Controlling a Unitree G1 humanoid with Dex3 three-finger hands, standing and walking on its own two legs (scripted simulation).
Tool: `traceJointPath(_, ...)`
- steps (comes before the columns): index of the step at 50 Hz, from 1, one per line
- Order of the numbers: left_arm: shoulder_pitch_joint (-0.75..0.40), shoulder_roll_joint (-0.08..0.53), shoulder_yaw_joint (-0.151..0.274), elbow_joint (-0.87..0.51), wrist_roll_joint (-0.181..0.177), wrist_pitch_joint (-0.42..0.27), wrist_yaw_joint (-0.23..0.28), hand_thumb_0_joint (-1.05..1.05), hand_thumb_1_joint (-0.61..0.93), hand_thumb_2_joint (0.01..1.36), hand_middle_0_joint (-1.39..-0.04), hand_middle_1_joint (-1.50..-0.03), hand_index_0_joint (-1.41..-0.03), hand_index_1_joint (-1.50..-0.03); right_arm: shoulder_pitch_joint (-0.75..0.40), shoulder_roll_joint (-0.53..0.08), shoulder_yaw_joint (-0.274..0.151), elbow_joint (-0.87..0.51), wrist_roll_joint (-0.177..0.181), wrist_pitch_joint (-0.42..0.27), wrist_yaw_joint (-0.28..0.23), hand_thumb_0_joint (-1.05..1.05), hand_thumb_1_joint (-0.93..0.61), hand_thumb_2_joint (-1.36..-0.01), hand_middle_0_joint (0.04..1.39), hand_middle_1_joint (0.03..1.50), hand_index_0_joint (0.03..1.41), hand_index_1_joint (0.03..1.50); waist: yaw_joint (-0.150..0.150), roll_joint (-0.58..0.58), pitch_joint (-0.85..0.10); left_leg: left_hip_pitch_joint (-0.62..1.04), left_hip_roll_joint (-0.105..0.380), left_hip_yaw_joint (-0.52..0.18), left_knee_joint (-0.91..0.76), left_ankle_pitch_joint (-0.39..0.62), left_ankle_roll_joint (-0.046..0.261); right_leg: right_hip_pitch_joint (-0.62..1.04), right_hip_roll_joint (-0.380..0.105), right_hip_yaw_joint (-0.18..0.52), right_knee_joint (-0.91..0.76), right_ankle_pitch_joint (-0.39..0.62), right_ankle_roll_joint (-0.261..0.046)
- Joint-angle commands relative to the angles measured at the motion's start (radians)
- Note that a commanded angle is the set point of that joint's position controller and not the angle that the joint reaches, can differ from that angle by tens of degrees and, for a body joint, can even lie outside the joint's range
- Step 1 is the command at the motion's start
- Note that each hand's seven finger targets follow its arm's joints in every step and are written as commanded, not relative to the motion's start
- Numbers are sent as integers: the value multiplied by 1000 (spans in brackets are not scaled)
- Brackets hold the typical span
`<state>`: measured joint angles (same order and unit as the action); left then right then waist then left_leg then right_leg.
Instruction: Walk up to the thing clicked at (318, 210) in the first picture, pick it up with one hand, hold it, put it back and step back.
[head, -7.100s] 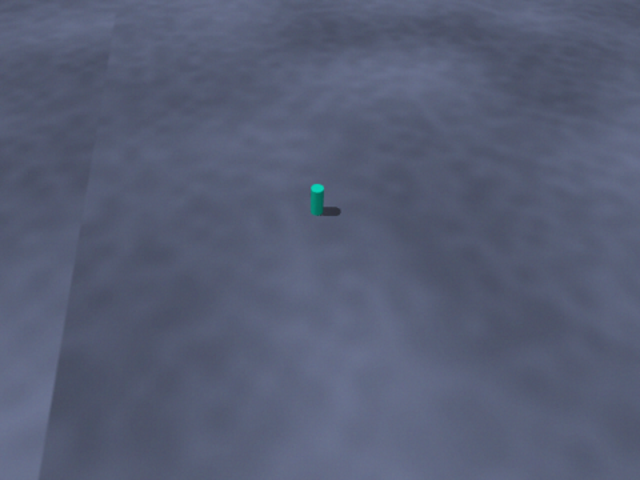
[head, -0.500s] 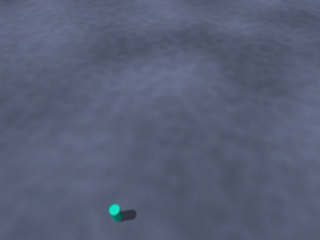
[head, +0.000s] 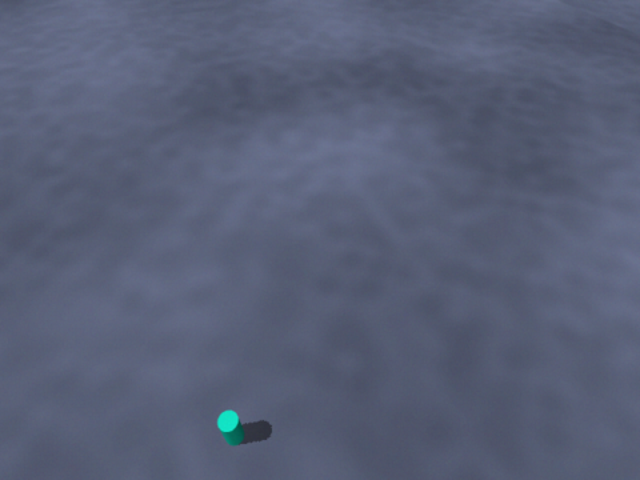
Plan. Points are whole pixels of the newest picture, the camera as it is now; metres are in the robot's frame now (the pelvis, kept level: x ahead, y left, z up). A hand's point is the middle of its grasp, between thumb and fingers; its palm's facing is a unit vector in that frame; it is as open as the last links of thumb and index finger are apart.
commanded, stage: stand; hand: left
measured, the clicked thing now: (231, 428) +0.38 +0.24 -0.71
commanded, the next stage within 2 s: go down in 0.02 s
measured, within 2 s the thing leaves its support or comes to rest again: neither
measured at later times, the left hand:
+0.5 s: hand out of the picture +0.15 +0.27 -0.18, palm faces +0.06 -0.94 -0.34, open 14.1 cm
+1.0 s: hand out of the picture +0.13 +0.29 -0.21, palm faces +0.10 -0.94 -0.33, open 17.3 cm
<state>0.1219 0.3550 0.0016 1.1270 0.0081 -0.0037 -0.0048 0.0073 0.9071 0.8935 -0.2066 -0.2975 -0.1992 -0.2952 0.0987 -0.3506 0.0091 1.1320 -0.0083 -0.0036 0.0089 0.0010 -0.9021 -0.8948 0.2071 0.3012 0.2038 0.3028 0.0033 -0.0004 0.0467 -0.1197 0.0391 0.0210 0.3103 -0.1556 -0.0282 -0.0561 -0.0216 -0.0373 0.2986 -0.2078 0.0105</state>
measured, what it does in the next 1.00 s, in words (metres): lowers itself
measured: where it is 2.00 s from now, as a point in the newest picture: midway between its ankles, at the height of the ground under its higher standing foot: outside the picture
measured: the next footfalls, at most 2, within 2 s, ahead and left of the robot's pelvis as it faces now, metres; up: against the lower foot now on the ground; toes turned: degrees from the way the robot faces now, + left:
none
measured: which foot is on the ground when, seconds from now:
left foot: down 0.00-1.00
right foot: down 0.00-1.00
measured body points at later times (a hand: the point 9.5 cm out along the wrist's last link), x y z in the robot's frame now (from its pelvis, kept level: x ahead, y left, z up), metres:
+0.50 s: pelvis -0.02 +0.00 -0.04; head +0.05 +0.01 +0.41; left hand +0.14 +0.32 -0.15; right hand +0.08 -0.26 -0.15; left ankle +0.01 +0.14 -0.75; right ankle -0.03 -0.12 -0.75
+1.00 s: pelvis -0.01 +0.01 -0.09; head +0.07 +0.03 +0.35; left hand +0.13 +0.34 -0.19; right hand +0.16 -0.24 -0.17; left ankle +0.01 +0.14 -0.75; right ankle -0.03 -0.12 -0.75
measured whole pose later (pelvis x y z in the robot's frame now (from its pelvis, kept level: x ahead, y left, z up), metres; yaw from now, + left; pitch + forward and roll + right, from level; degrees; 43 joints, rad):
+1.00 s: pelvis -0.01 +0.01 -0.09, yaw +0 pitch +17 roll -2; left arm 0.27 0.36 0.28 0.47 0.01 0.19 -0.10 0.00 -0.53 0.06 -0.09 -0.09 -0.09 -0.08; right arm 0.20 -0.24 -0.01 0.56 0.00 -0.15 -0.07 0.01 -0.86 -0.88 0.21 0.30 0.20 0.30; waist -0.03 0.00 -0.12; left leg -0.92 0.06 -0.03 1.12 -0.50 -0.02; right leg -0.82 -0.02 -0.05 1.08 -0.55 0.02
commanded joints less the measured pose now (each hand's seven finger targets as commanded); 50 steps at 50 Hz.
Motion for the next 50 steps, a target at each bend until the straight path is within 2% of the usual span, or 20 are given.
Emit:
traceJointPath(1, -32, 216, 45, -60, 4, -25, 15, 0, 899, 900, -200, -300, -200, -300, -39, -212, -45, -56, 0, -24, -17, 0, -900, -900, 200, 300, 200, 300, -4, 1, -77, 53, 106, -79, -25, 181, 39, -31, -125, 79, -48, 179, -26)
traceJointPath(5, -24, 213, 43, -59, 2, -27, 15, 0, 899, 900, -200, -300, -200, -300, -38, -213, -44, -57, 1, -24, -17, 0, -900, -900, 200, 300, 200, 300, -3, -2, -76, 61, 108, -76, -21, 187, 40, -36, -125, 80, -50, 187, -25)
traceJointPath(6, -29, 216, 44, -61, 2, -27, 15, 0, 819, 820, -120, -326, -120, -335, -37, -210, -45, -58, 0, -24, -17, 0, -945, -908, 203, 296, 201, 296, -5, -4, -75, 56, 106, -75, -19, 178, 39, -33, -127, 83, -50, 181, -26)
traceJointPath(7, -380, 47, 47, -412, -47, -117, 27, 0, 739, 740, -40, -265, -40, -255, 5, -45, -12, -327, 65, -69, -37, 0, -1015, -927, 200, 300, 200, 300, -124, 60, 5, -74, -45, 46, 40, 13, 36, -260, 7, 23, 23, 116, -17)
traceJointPath(8, -476, 90, 63, -331, -47, -102, 31, 0, 659, 660, -13, -185, -25, -175, 60, -77, -15, -276, 68, -66, -47, 0, -988, -926, 199, 300, 199, 300, -99, 15, -31, -67, -43, 36, 49, -17, 39, -214, 10, 10, 32, 74, -17)
traceJointPath(9, -311, 197, 127, -204, -21, -68, 35, 0, 579, 580, -22, -105, -27, -95, 96, -112, -38, -282, 71, -57, -57, 0, -991, -927, 199, 300, 199, 300, -65, -20, -18, -90, -35, 32, 60, -17, 39, -217, 19, -4, 41, 47, -21)
traceJointPath(10, -248, 221, 156, -100, -1, -47, 25, 0, 499, 500, -20, -67, -24, -64, 109, -117, -52, -295, 63, -51, -57, 0, -987, -926, 199, 300, 199, 300, -54, -21, -48, -126, -44, 31, 104, -12, 40, -240, 19, -3, 69, 36, -25)
traceJointPath(12, -310, 260, 198, -114, 42, -48, 1, 0, 339, 340, -21, -74, -28, -67, 120, -105, -75, -351, 43, -59, -59, 0, -992, -926, 199, 300, 199, 300, -30, -51, -150, -154, -40, 23, 169, 30, 44, -245, 14, 2, 142, 83, -23)
traceJointPath(15, -97, 233, 253, -97, 75, -14, -15, 0, 100, 174, -44, -61, -51, -53, 163, -93, -95, -416, 29, -64, -44, 0, -963, -916, 200, 300, 200, 300, 29, 34, -260, -203, -56, 21, 239, 82, 30, -236, 15, 5, 227, 107, -33)
traceJointPath(20, -93, 212, 276, -192, 72, 42, -26, 0, -147, 134, -55, -85, -64, -75, 131, -79, -98, -509, 35, -70, -35, 0, -903, -899, 200, 300, 200, 300, 4, 45, -226, -296, -42, 6, 304, 47, 26, -356, 29, -5, 302, 47, -35)
traceJointPath(22, -67, 225, 303, -236, 66, 44, -30, 0, -265, 125, -60, -96, -67, -89, 122, -71, -97, -541, 33, -75, -33, 0, -884, -894, 200, 300, 200, 300, 7, 23, -253, -347, -42, 9, 363, 11, 30, -393, 25, -1, 347, 11, -33)
traceJointPath(25, -106, 215, 303, -375, 54, 29, -50, 0, -387, 114, -69, -119, -76, -113, 133, -63, -103, -576, 31, -93, -35, 0, -872, -890, 200, 300, 200, 300, -17, 32, -281, -407, -33, 1, 444, -39, 33, -495, 25, 6, 430, -30, -29)
traceJointPath(30, -7, 193, 305, -534, 39, 55, -66, 0, -543, 74, -84, -115, -87, -113, 145, -62, -107, -621, 30, -120, -54, 0, -863, -886, 200, 300, 200, 300, -30, 67, -351, -421, -14, -20, 508, -43, 31, -572, 29, 0, 515, -40, -29)
traceJointPath(37, 102, 207, 331, -683, 31, 131, -61, 0, -573, 65, -81, -91, -81, -92, 140, -53, -96, -652, 27, -147, -79, 0, -852, -883, 200, 300, 200, 300, -33, 58, -339, -496, -11, -23, 568, -88, 34, -617, 26, -1, 554, -76, -24)
traceJointPath(40, 66, 215, 334, -798, 23, 144, -59, 0, -573, 54, -82, -85, -85, -83, 120, -46, -90, -682, 24, -166, -89, 0, -853, -883, 200, 300, 200, 300, -35, 97, -348, -521, -11, -28, 592, -98, 33, -648, 24, -5, 580, -85, -26)
traceJointPath(41, 148, 207, 353, -697, 26, 159, -58, 0, -559, 45, -83, -71, -84, -71, 134, -43, -87, -664, 22, -168, -92, 0, -857, -884, 200, 300, 200, 300, -42, 63, -341, -533, -10, -30, 604, -101, 37, -648, 24, -5, 584, -88, -23)
traceJointPath(44, 158, 212, 365, -757, 16, 165, -70, 0, -565, 47, -86, -81, -89, -80, 134, -39, -85, -678, 18, -181, -96, 0, -863, -886, 200, 300, 200, 300, -40, 91, -357, -541, -6, -33, 633, -66, 37, -682, 27, -6, 620, -64, -25)
traceJointPath(45, 103, 209, 353, -849, 10, 153, -77, 0, -562, 62, -84, -97, -88, -95, 124, -39, -87, -695, 15, -189, -97, 0, -852, -883, 200, 300, 200, 300, -40, 114, -371, -543, -6, -35, 644, -51, 34, -687, 25, -9, 634, -53, -25)
traceJointPath(46, 170, 212, 371, -756, 11, 160, -77, 0, -558, 41, -87, -82, -91, -79, 133, -41, -87, -677, 13, -189, -100, 0, -862, -885, 200, 300, 200, 300, -44, 85, -375, -557, -7, -36, 661, -39, 38, -693, 25, -8, 638, -44, -23)
traceJointPath(50, 173, 205, 381, -824, -8, 131, -98, 0, -554, 66, -80, -101, -85, -98, 124, -33, -87, -696, 8, -201, -96, 0, -878, -890, 200, 300, 200, 300, -34, 88, -400, -593, -6, -38, 707, -25, 40, -730, 27, -7, 681, -33, -22)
